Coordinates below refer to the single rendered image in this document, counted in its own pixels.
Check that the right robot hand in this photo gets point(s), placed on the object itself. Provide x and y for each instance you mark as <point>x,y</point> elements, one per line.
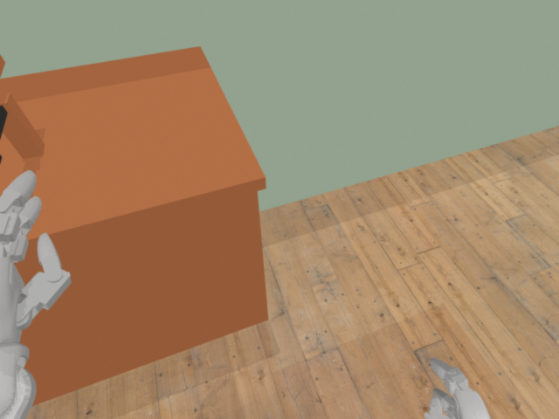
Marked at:
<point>466,404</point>

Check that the counter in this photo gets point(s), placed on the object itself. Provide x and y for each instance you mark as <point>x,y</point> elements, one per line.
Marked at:
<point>149,193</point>

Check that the robot left forearm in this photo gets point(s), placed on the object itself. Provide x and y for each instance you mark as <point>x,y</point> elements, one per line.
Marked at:
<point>17,385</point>

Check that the left robot hand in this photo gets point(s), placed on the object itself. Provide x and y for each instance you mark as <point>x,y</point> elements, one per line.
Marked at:
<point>17,215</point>

